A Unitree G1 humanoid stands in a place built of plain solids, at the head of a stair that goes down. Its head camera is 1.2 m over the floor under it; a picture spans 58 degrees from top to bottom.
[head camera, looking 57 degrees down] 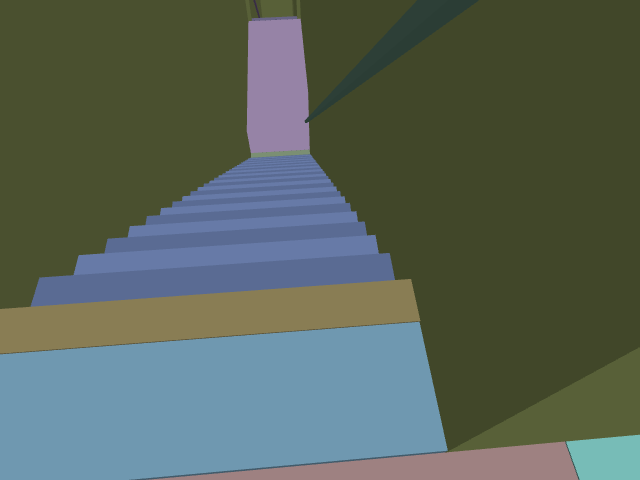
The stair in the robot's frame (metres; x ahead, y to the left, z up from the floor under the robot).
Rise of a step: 0.21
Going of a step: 0.22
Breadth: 1.30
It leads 5 degrees to the left of straight ahead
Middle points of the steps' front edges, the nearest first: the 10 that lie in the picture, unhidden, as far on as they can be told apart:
0.58 0.36 0.00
0.80 0.38 -0.20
1.02 0.40 -0.41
1.24 0.42 -0.62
1.46 0.44 -0.82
1.68 0.45 -1.03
1.90 0.47 -1.24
2.13 0.49 -1.44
2.35 0.51 -1.65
2.57 0.53 -1.85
